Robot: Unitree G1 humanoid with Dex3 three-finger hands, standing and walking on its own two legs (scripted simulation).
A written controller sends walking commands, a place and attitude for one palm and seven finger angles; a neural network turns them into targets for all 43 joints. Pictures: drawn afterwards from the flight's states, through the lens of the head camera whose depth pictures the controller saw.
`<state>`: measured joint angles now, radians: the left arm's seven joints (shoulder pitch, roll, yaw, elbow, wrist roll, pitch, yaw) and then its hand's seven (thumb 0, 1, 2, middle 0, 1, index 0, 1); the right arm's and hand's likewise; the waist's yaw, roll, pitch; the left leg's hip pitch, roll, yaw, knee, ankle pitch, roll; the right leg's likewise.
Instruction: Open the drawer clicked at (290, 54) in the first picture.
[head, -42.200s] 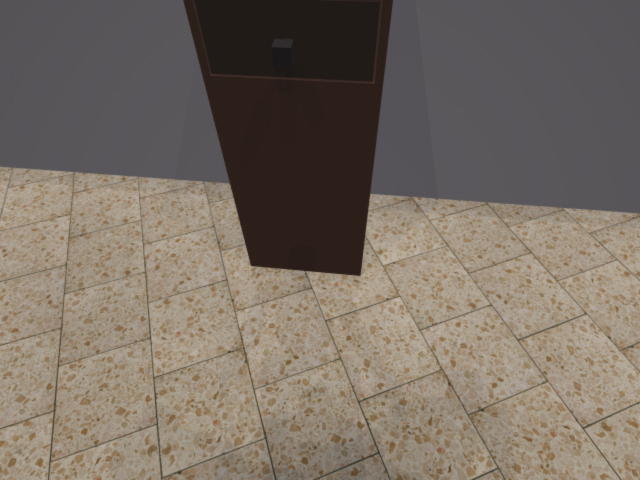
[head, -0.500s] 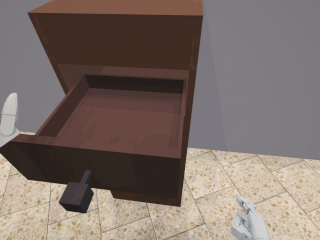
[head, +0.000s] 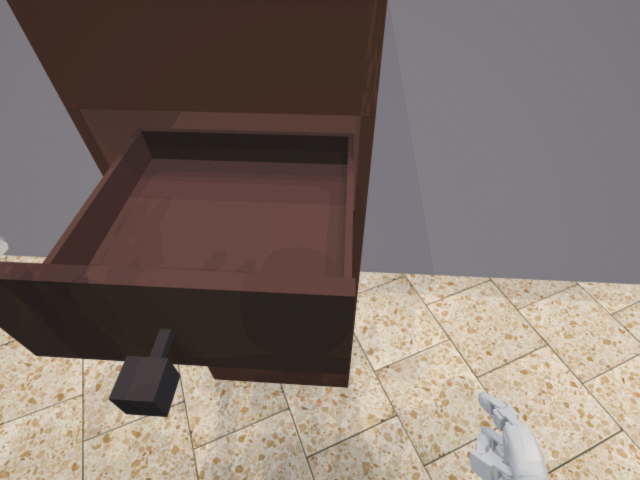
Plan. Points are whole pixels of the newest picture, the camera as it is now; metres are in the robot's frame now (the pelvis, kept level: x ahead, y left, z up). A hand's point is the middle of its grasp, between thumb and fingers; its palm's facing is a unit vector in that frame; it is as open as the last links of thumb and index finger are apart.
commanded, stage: step back with the hand held close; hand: left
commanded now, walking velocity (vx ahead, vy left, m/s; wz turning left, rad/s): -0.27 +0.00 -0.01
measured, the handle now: (154, 366) +0.21 +0.19 +0.11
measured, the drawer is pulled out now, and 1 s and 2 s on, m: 0.29 0.29 0.29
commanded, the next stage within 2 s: stop stepping back and stand still in 0.80 s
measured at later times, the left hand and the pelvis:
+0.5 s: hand out of the picture +0.10 +0.25 +0.30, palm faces +0.64 -0.71 -0.30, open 7.4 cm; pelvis -0.10 +0.01 -0.02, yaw +1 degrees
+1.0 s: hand out of the picture -0.03 +0.19 +0.29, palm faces +0.51 -0.75 -0.42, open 7.4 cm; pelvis -0.23 -0.02 -0.01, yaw -1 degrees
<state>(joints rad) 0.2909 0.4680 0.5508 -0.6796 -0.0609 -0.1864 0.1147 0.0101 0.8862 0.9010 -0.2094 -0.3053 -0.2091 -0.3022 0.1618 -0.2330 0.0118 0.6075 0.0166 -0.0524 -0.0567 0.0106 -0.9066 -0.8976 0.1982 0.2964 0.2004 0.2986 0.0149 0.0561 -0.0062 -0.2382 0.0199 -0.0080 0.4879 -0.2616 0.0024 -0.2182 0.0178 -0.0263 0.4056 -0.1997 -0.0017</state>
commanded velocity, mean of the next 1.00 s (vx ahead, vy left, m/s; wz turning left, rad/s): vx -0.24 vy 0.02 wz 0.00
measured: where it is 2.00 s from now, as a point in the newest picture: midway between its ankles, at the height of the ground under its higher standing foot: outside the picture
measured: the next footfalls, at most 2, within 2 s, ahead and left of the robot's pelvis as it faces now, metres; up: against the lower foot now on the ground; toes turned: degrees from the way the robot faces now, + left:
right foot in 0.90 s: -0.25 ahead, -0.11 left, +0.00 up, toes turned -3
left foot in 1.12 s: -0.26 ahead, +0.11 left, +0.00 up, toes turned +9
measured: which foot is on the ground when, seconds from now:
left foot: down 0.00-0.90, up 0.92-1.00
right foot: down 0.00-0.60, up 0.62-0.88, down 0.90-1.00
